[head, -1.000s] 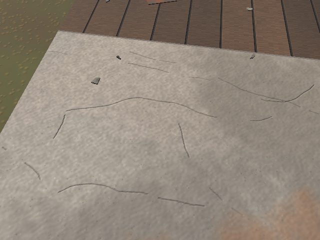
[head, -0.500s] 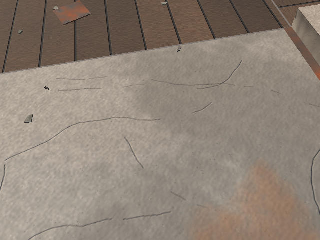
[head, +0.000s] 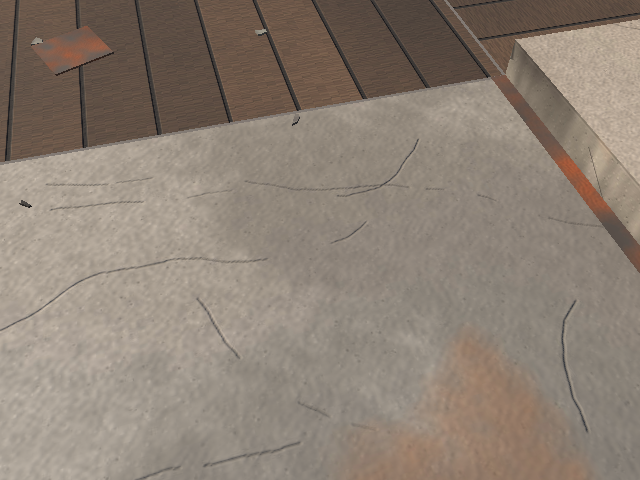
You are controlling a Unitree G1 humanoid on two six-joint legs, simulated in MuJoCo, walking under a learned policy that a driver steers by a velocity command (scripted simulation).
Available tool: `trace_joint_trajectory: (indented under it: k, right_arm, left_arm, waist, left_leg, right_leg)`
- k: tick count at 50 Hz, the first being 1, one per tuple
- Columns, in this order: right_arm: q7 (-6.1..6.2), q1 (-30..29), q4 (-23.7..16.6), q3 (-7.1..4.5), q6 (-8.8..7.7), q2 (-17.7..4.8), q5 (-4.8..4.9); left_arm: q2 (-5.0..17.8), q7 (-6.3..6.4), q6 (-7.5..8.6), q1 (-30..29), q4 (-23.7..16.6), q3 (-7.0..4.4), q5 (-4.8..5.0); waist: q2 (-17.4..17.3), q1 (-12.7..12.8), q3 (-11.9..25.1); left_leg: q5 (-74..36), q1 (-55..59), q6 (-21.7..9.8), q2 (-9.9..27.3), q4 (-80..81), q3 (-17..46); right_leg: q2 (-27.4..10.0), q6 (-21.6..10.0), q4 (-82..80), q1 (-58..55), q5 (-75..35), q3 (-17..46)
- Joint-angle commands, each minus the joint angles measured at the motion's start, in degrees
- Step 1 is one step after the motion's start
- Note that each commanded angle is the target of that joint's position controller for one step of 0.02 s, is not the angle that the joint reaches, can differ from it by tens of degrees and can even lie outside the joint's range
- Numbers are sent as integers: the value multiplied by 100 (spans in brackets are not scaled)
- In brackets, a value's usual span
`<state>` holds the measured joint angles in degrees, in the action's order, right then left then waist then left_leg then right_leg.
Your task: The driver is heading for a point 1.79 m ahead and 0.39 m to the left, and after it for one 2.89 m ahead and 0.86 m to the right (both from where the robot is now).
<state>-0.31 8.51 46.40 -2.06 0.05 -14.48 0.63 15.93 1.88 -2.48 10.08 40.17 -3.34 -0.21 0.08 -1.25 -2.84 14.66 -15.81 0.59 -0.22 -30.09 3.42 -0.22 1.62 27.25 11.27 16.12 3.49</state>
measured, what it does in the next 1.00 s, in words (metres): steps on the spot, turning left: right foot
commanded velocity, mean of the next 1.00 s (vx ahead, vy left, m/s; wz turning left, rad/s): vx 0.14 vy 0.00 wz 0.39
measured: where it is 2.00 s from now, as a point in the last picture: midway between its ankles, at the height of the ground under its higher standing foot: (211, 399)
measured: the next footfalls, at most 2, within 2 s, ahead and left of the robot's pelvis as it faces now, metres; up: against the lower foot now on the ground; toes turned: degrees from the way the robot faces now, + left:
right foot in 0.72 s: +0.09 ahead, -0.10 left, +0.00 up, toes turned +28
left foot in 1.12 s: +0.20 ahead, +0.27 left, +0.00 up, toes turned +23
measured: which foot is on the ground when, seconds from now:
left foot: down 0.00-0.72, up 0.74-1.00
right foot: down 0.00-0.24, up 0.26-0.70, down 0.72-1.00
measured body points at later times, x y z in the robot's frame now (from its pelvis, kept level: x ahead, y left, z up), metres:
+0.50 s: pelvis -0.02 +0.03 +0.01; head +0.01 +0.06 +0.46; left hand +0.07 +0.34 -0.10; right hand +0.18 -0.22 -0.08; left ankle -0.01 +0.10 -0.74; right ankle +0.03 -0.14 -0.67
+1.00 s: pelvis +0.08 +0.04 +0.01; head +0.11 +0.04 +0.46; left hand -0.04 +0.29 -0.10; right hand +0.36 -0.10 -0.09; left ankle +0.12 +0.23 -0.69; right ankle +0.05 -0.11 -0.74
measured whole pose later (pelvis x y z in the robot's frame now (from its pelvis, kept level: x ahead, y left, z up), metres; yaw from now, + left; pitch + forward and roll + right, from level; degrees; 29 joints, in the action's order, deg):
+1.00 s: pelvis +0.08 +0.04 +0.01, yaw +26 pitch +2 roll +0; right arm -1.4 8.9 38.8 -3.1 -2.9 -17.2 0.8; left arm 14.7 0.4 4.1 24.5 45.8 -2.9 0.7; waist -2.3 4.7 -0.4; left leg 8.8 -33.5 1.6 2.7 -43.1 1.8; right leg -0.5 -0.2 15.0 0.6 16.1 1.7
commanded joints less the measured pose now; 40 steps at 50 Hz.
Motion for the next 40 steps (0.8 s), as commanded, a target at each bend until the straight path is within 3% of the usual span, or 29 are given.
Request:
trace_joint_trajectory:
  k: [1, 3, 5, 7, 9, 11, 12, 13, 14, 15, 17, 21, 26, 27, 29, 32, 35, 36, 37, 38, 39, 40]
  right_arm:
    - [-19, -241, -428, -189, -158, -840, 25]
    - [11, -334, -487, -251, -60, -876, 46]
    - [10, -181, -526, -291, 36, -836, 27]
    - [-39, -189, -596, -310, 90, -779, 55]
    - [-103, -49, -586, -311, 129, -722, 68]
    - [-148, 274, -496, -366, 155, -777, 47]
    - [-110, 382, -544, -469, 153, -1106, 24]
    - [-60, 438, -715, -620, 119, -1883, -28]
    - [-103, 757, -734, -516, 0, -1687, -236]
    - [-99, 511, -770, -468, -101, -1547, -230]
    - [-2, 31, -852, -421, -108, -1352, -25]
    - [159, 50, -947, -368, 14, -1240, -5]
    - [223, 101, -1050, -431, 111, -1341, 3]
    - [221, 134, -1065, -439, 122, -1339, 10]
    - [196, 132, -1105, -445, 128, -1358, 27]
    - [156, 144, -1126, -424, 122, -1324, 36]
    - [156, 104, -1112, -304, 127, -1063, 41]
    - [156, 154, -1112, -209, 87, -792, 8]
    - [143, 178, -1155, -85, 32, -386, -11]
    - [149, -133, -1447, -199, -81, -752, 83]
    - [147, -117, -1383, -292, -160, -1087, 93]
    - [109, 29, -1243, -329, -204, -1160, 76]
  left_arm:
    - [1068, 36, 34, 247, -317, -345, -74]
    - [992, 67, 70, 138, -343, -331, -96]
    - [949, 124, 162, -52, -410, -314, -64]
    - [997, 169, 211, -148, -430, -330, -27]
    - [1088, 185, 190, -335, -432, -365, 52]
    - [1021, 182, 134, -310, -369, -360, 117]
    - [837, 151, 136, 18, -293, -330, 55]
    - [495, 157, 149, -172, -613, -202, -153]
    - [571, 198, 187, -489, -696, -212, -49]
    - [739, 194, 185, -459, -657, -260, 53]
    - [884, 227, 181, -360, -472, -339, -9]
    - [665, 158, 218, -228, -429, -308, 22]
    - [562, 103, 281, -467, -483, -248, 31]
    - [587, 74, 305, -444, -478, -249, 44]
    - [644, 12, 377, -503, -513, -259, 81]
    - [671, -85, 544, -422, -500, -261, 142]
    - [513, -171, 705, 123, -243, -244, 140]
    - [605, -155, 739, 435, -159, -259, 80]
    - [909, -125, 757, 929, -96, -286, -54]
    - [1417, -215, 787, 1066, 21, -422, -203]
    - [1141, -204, 828, 780, -32, -362, -79]
    - [883, -157, 837, 641, -41, -284, 25]
  waist:
    - [816, 157, 726]
    - [1045, 164, 402]
    - [1252, 106, 295]
    - [1122, 122, 249]
    - [948, 42, 335]
    - [759, -72, 454]
    - [-150, 11, 494]
    - [-1773, 62, 434]
    - [-1296, -294, 929]
    - [-852, -141, 745]
    - [-375, 29, 535]
    - [-582, 95, 718]
    - [-732, -36, 621]
    - [-751, -58, 687]
    - [-933, -101, 577]
    - [-1003, -74, 498]
    - [-766, 253, 456]
    - [-444, 361, 562]
    - [552, 434, 736]
    - [1256, 403, 17]
    - [987, 294, -438]
    - [875, 215, -508]
  left_leg:
    - [-141, -449, -64, -30, -249, 9]
    - [208, -811, -38, -70, -848, -178]
    - [978, -923, -79, 31, -1520, -265]
    - [1561, -1038, -123, 149, -1798, -349]
    - [1009, -624, -159, 126, -1270, -561]
    - [-114, 180, -283, -107, -226, -675]
    - [-1402, 760, -530, 269, 437, 223]
    - [-2944, 1298, -1579, 1780, 997, 2698]
    - [-2801, 1283, -2241, 2189, 1208, 3331]
    - [-2487, 1213, -2110, 2005, 1143, 2853]
    - [-1748, 1035, -1527, 1491, 1075, 2139]
    - [-1737, 886, -1380, 1012, 1153, 1676]
    - [-832, 814, -1379, 897, 1180, 1989]
    - [-114, 729, -1394, 855, 1271, 2103]
    - [1165, 477, -1425, 806, 1459, 2426]
    - [1762, 284, -1400, 784, 1455, 2697]
    - [2063, -321, -1093, 441, 1081, 2491]
    - [2171, -889, -807, 191, 467, 2160]
    - [2020, -1631, -392, -505, -1243, 1086]
    - [2010, -2803, -332, -641, -2158, 677]
    - [1529, -3148, -278, -265, -2714, 819]
    - [1073, -3252, -221, -178, -2875, 773]
  right_leg:
    - [-912, -760, -428, -651, -1266, 659]
    - [-1300, -964, -682, -387, -1115, 983]
    - [-1673, -1159, -624, -196, -1750, 1083]
    - [-1858, -1247, -511, -195, -2383, 984]
    - [-1722, -1088, -277, -70, -2511, 588]
    - [-1372, -723, 303, 252, -1849, 70]
    - [-913, -291, 1326, 805, -792, -482]
    - [84, 326, 2941, 2367, 1897, -842]
    - [171, 277, 3960, 2473, 2604, 120]
    - [32, 209, 4330, 2620, 2238, 274]
    - [-168, 166, 4043, 2677, 1322, 293]
    - [6, 312, 3510, 2160, 541, 185]
    - [101, 429, 2150, 1874, 399, 249]
    - [116, 411, 1929, 1722, 379, 241]
    - [171, 339, 1532, 1502, 472, 176]
    - [220, 146, 884, 1026, 602, 80]
    - [145, -171, -552, -297, -314, -159]
    - [-336, -346, -720, -1050, -126, 245]
    - [-1371, -780, -1205, -1604, 1142, 1675]
    - [-2124, -1510, -1792, -1083, 2487, 3439]
    - [-2175, -1645, -1885, -874, 2820, 3404]
    - [-1882, -1467, -1863, -976, 2432, 2880]
Velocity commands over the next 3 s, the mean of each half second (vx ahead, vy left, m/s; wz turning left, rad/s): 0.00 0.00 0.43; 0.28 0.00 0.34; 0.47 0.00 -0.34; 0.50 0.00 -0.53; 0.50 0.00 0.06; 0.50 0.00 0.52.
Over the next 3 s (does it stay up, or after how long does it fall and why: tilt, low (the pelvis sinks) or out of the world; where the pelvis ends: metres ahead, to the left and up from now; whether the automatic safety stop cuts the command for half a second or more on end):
stays up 1.11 0.23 0.00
